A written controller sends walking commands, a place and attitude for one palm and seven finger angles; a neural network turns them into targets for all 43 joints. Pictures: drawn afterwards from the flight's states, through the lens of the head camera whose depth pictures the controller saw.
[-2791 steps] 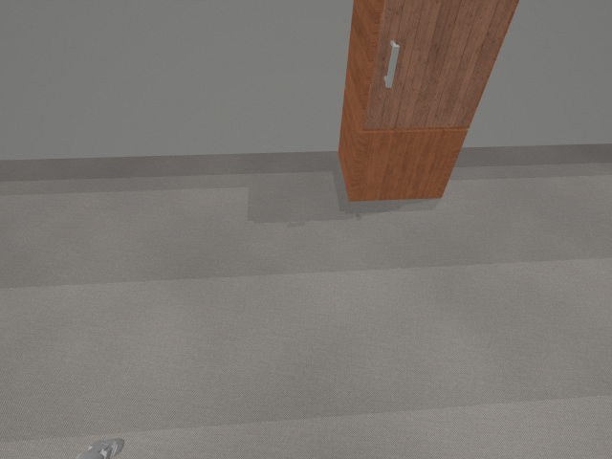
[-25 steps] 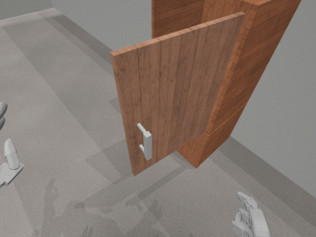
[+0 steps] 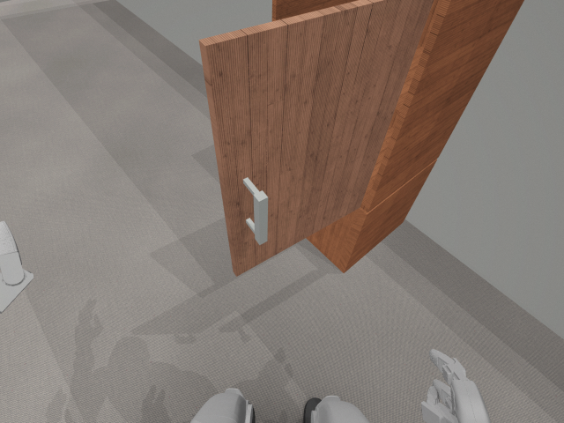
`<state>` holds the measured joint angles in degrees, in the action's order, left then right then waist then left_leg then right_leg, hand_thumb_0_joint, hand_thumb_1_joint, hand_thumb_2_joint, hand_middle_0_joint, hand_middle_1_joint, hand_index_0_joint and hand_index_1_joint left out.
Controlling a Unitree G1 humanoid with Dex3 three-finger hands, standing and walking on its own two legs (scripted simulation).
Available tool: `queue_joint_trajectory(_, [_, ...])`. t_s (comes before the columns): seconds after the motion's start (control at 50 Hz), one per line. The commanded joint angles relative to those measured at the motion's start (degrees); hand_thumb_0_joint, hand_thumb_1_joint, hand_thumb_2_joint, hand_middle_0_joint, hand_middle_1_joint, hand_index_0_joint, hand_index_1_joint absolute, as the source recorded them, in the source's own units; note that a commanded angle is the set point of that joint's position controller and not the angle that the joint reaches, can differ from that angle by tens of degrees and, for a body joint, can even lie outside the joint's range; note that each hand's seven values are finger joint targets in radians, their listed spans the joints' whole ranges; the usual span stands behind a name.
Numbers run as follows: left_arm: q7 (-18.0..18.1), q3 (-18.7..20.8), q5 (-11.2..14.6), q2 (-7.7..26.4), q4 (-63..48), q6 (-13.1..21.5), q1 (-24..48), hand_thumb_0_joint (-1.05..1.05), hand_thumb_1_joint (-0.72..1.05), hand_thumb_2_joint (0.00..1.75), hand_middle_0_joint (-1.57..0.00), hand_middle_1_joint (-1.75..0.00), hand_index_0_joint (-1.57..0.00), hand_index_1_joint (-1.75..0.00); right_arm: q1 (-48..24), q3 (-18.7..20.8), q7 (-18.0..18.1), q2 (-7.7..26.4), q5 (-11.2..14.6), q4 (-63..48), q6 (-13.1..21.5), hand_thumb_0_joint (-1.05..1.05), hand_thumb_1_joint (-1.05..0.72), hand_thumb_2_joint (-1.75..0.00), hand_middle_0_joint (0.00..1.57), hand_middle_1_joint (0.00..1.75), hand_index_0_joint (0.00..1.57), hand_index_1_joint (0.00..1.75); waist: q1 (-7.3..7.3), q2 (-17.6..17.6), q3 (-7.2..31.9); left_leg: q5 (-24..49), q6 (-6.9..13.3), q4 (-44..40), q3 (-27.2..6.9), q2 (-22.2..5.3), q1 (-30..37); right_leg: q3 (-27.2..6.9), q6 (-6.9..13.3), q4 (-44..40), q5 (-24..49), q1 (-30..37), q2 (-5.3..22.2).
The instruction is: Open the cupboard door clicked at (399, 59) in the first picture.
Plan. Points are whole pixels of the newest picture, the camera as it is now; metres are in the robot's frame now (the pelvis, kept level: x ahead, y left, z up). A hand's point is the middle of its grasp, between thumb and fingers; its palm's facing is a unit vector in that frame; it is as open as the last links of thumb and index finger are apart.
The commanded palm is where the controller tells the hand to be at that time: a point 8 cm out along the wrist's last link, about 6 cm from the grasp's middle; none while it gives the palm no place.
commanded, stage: step back with the hand held close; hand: left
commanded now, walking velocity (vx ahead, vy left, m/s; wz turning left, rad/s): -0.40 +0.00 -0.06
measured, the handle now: (255, 212) +0.48 +0.07 -0.05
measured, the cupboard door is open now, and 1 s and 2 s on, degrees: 83 83 83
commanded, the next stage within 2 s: stop stepping back and stand still in 0.24 s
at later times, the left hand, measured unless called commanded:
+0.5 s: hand (39, 323) +0.17 +0.21 +0.19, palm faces +0.31 -0.84 -0.45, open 7.4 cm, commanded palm +0.10 +0.27 +0.20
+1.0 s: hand (74, 412) +0.11 +0.17 +0.18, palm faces +0.36 -0.79 -0.50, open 7.4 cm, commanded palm +0.06 +0.21 +0.20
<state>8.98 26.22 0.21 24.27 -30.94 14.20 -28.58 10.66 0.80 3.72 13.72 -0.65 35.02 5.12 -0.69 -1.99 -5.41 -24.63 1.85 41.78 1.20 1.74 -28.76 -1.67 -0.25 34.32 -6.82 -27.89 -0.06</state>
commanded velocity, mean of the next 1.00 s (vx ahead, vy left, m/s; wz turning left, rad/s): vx -0.09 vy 0.00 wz -0.03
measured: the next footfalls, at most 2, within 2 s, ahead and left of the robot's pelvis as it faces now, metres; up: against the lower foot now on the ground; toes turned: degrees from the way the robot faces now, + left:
right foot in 0.28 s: -0.14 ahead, -0.13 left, +0.00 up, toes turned +0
left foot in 0.46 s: -0.08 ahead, +0.07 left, +0.00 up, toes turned -4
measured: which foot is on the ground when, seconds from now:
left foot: down 0.00-0.26, up 0.28-0.44, down 0.46-1.00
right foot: down 0.00-0.02, up 0.04-0.26, down 0.28-0.46, up 0.48-0.74, down 0.76-1.00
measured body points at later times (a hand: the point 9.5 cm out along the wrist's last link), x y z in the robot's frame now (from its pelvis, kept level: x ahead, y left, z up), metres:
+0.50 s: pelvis -0.07 -0.02 +0.02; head -0.04 +0.00 +0.47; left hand +0.15 +0.26 +0.22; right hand +0.10 -0.26 -0.04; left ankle -0.08 +0.06 -0.72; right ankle -0.17 -0.13 -0.68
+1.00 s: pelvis -0.11 -0.08 +0.02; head -0.11 -0.09 +0.47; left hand +0.09 +0.21 +0.21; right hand +0.00 -0.33 -0.08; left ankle -0.12 +0.07 -0.70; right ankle -0.09 -0.12 -0.71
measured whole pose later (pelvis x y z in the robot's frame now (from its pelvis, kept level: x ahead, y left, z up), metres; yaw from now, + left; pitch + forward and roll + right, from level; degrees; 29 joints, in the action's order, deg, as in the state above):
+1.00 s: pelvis -0.11 -0.08 +0.02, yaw -5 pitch +0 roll +1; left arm 9.2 22.3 1.0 21.7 -22.1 10.2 -31.0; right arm 14.9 -0.2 4.3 12.9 0.2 39.4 6.7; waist -0.5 1.1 1.2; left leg -19.0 1.1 33.6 0.4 -1.1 -14.3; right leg 5.0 6.5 25.8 -11.8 -14.8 -3.8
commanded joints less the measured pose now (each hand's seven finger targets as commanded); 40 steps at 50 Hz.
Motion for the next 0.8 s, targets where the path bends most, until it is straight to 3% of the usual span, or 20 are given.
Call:
queue_joint_trajectory(0.0, [1.9,8.1,0.3,10.2,-13.9,3.3,-0.7,0.0,0.9,0.9,-0.2,-0.3,-0.2,-0.3,-3.9,2.7,1.8,7.3,-0.8,-9.4,2.6,0.0,-0.9,-0.9,0.2,0.3,0.2,0.3,-0.53,19.1,10.1,-24.1,7.0,-28.6,-21.9,-15.8,-12.6,0.4,-0.8,17.7,-19.5,12.6,-4.5])
queue_joint_trajectory(0.02, [2.6,9.4,-0.7,10.9,-15.9,2.9,0.1,0.0,0.9,0.9,-0.2,-0.3,-0.2,-0.3,-4.9,3.0,2.2,6.2,-2.5,-9.1,3.8,0.0,-0.9,-0.9,0.2,0.3,0.2,0.3,0.18,22.2,12.3,-21.3,10.0,-36.0,-27.8,-22.1,-21.2,1.3,-1.2,37.2,-19.1,21.5,-8.8])
queue_joint_trajectory(0.04, [2.7,10.5,-0.2,13.4,-18.3,2.6,2.4,0.0,0.9,0.9,-0.2,-0.3,-0.2,-0.3,-3.6,3.4,2.1,4.3,-2.6,-7.9,4.4,0.0,-0.9,-0.9,0.2,0.3,0.2,0.3,0.03,15.4,13.8,-8.1,8.9,-32.7,-22.0,-21.1,-14.3,-1.2,-0.4,43.4,-22.1,16.1,-7.3])
queue_joint_trajectory(0.1, [2.6,11.0,2.4,12.1,-14.7,2.3,-5.3,0.0,0.9,0.9,-0.2,-0.3,-0.2,-0.3,-5.4,4.9,0.3,5.0,0.1,-6.9,7.0,0.0,-0.9,-0.9,0.2,0.3,0.2,0.3,2.7,14.7,18.3,3.3,5.2,-25.6,-10.1,-17.2,8.4,0.5,-0.1,32.8,-22.7,7.9,-4.5])
queue_joint_trajectory(0.16, [1.9,10.6,3.5,11.6,-11.9,1.3,-5.2,0.0,0.9,0.9,-0.2,-0.3,-0.2,-0.3,-5.3,3.4,-0.1,4.2,0.2,-7.1,6.9,0.0,-0.9,-0.9,0.2,0.3,0.2,0.3,1.18,21.2,10.8,-4.7,3.3,-30.3,-7.7,-17.2,-1.4,3.3,1.4,15.4,-26.3,16.6,-3.7])
queue_joint_trajectory(0.2, [0.8,8.1,3.8,10.7,-11.1,2.0,-0.3,0.0,0.9,0.9,-0.2,-0.3,-0.2,-0.3,-4.7,2.8,-0.3,4.5,-0.4,-4.6,7.1,0.0,-0.9,-0.9,0.2,0.3,0.2,0.3,0.9,13.8,8.3,0.1,0.3,-26.0,-6.2,-16.0,3.9,2.0,2.5,-6.1,-25.8,14.3,-2.3])
queue_joint_trajectory(0.22, [0.4,6.8,3.5,10.6,-10.9,2.5,2.4,0.0,0.9,0.9,-0.2,-0.3,-0.2,-0.3,-3.9,3.1,-0.6,4.3,-0.2,-3.9,7.1,0.0,-0.9,-0.9,0.2,0.3,0.2,0.3,0.87,4.7,8.3,1.5,-2.5,-15.5,-2.8,-11.8,8.0,-4.6,4.8,-18.1,-22.5,9.8,3.0])
queue_joint_trajectory(0.24, [0.3,6.0,2.7,12.5,-10.1,3.0,5.1,0.0,0.9,0.9,-0.2,-0.3,-0.2,-0.3,-3.1,3.2,-0.7,3.3,0.5,-3.1,6.7,0.0,-0.9,-0.9,0.2,0.3,0.2,0.3,0.47,-11.6,8.1,3.3,-5.3,4.6,0.3,-4.9,10.1,-25.5,9.3,-27.7,-20.7,0.7,16.0])
queue_joint_trajectory(0.26, [1.3,5.6,1.5,14.7,-10.6,3.4,9.3,0.0,0.9,0.9,-0.2,-0.3,-0.2,-0.3,-5.3,3.2,-0.6,3.9,0.3,-2.9,6.4,0.0,-0.9,-0.9,0.2,0.3,0.2,0.3,1.83,-13.5,6.2,-3.2,-6.0,22.9,-1.1,-0.9,3.9,-34.2,13.5,-28.4,-2.0,-3.2,25.3])
queue_joint_trajectory(0.28, [2.4,8.7,0.6,17.8,-10.9,3.9,11.6,0.0,0.9,0.9,-0.2,-0.3,-0.2,-0.3,-6.8,2.0,-0.4,3.4,-1.0,-3.2,7.3,0.0,-0.9,-0.9,0.2,0.3,0.2,0.3,3.07,-11.8,7.4,-6.6,-5.4,29.6,-0.3,-0.7,-3.7,-24.4,12.9,-22.7,23.3,6.4,23.8])
queue_joint_trajectory(0.3, [1.5,4.0,0.0,13.6,-8.4,2.7,11.3,0.0,0.9,0.9,-0.2,-0.3,-0.2,-0.3,-7.2,1.2,0.1,2.5,-0.1,-3.8,7.3,0.0,-0.9,-0.9,0.2,0.3,0.2,0.3,2.94,-13.2,12.1,-5.6,-5.0,24.2,-0.5,-0.5,-6.4,-16.1,9.6,-13.4,48.7,19.0,17.6])
queue_joint_trajectory(0.34, [1.1,3.3,0.0,12.1,-8.7,1.0,10.1,0.0,0.9,0.9,-0.2,-0.3,-0.2,-0.3,-9.6,-0.5,1.6,1.9,0.9,-6.6,6.6,0.0,-0.9,-0.9,0.2,0.3,0.2,0.3,1.72,-11.8,10.7,-0.3,-4.0,8.9,4.4,-0.1,-0.3,-6.1,5.8,-5.4,59.6,24.2,11.7])
queue_joint_trajectory(0.4, [0.5,2.5,1.9,9.3,-9.3,-0.5,3.5,0.0,0.9,0.9,-0.2,-0.3,-0.2,-0.3,-6.7,-0.6,2.1,3.6,1.8,-6.1,5.4,0.0,-0.9,-0.9,0.2,0.3,0.2,0.3,-0.66,4.5,16.1,25.6,-2.3,-19.4,5.7,0.3,20.8,-0.4,1.7,3.5,39.1,19.6,5.8])
queue_joint_trajectory(0.44, [0.4,4.3,1.8,11.4,-15.1,0.3,1.5,0.0,0.9,0.9,-0.2,-0.3,-0.2,-0.3,-3.0,1.6,0.6,6.3,1.1,-7.7,5.7,0.0,-0.9,-0.9,0.2,0.3,0.2,0.3,1.23,16.5,19.2,56.6,3.9,-20.2,-12.9,-18.2,32.5,-0.7,0.1,16.3,-22.4,5.4,-0.2])
queue_joint_trajectory(0.46, [0.2,5.4,1.5,12.1,-12.3,0.8,-0.6,0.0,0.9,0.9,-0.2,-0.3,-0.2,-0.3,-0.6,2.2,0.0,5.7,1.1,-7.0,6.3,0.0,-0.9,-0.9,0.2,0.3,0.2,0.3,0.72,10.0,16.7,46.6,5.4,-22.6,-15.2,-19.3,31.2,-1.9,0.8,20.2,-27.4,3.8,-1.2])
queue_joint_trajectory(0.5, [0.4,8.0,2.1,10.9,-7.9,0.5,-5.5,0.0,0.9,0.9,-0.2,-0.3,-0.2,-0.3,-2.6,2.5,-0.4,5.8,1.2,-8.0,6.6,0.0,-0.9,-0.9,0.2,0.3,0.2,0.3,1.6,7.3,11.1,41.1,6.3,-25.2,-13.9,-18.4,26.2,0.9,-0.2,14.9,-23.9,0.2,-2.0])
queue_joint_trajectory(0.52, [0.4,8.3,1.9,11.3,-9.9,-0.1,-7.1,0.0,0.9,0.9,-0.2,-0.3,-0.2,-0.3,-1.6,1.6,-0.2,4.3,0.7,-8.2,6.7,0.0,-0.9,-0.9,0.2,0.3,0.2,0.3,0.57,11.5,11.9,55.8,2.8,-22.0,-9.0,-15.3,31.9,4.0,-0.3,10.6,-19.2,-1.3,-1.0])
queue_joint_trajectory(0.56, [-0.2,9.8,1.4,14.3,-16.7,-0.1,-6.6,0.0,0.9,0.9,-0.2,-0.3,-0.2,-0.3,-1.1,1.4,-0.6,3.9,0.0,-8.2,6.8,0.0,-0.9,-0.9,0.2,0.3,0.2,0.3,0.04,20.1,14.7,59.2,-2.6,-21.1,-4.9,-12.2,31.3,5.6,-0.4,8.2,-12.4,3.9,-1.7])
queue_joint_trajectory(0.68, [0.2,8.0,2.2,11.8,-14.5,-0.4,-10.3,0.0,0.9,0.9,-0.2,-0.3,-0.2,-0.3,-1.8,0.8,0.4,5.2,0.4,-9.5,6.8,0.0,-0.9,-0.9,0.2,0.3,0.2,0.3,0.4,13.3,9.6,27.2,2.0,-24.9,-2.8,-14.2,11.2,5.6,-1.1,-3.6,-7.5,20.9,-0.4])
queue_joint_trajectory(0.78, [1.0,7.7,2.2,11.9,-6.1,0.0,-4.1,0.0,0.9,0.9,-0.2,-0.3,-0.2,-0.3,-1.0,1.2,1.1,5.3,0.4,-7.6,5.6,0.0,-0.9,-0.9,0.2,0.3,0.2,0.3,-0.76,-1.2,8.5,6.3,-1.7,-12.7,-1.1,-4.8,10.2,-11.6,3.8,-17.6,1.7,15.6,9.8])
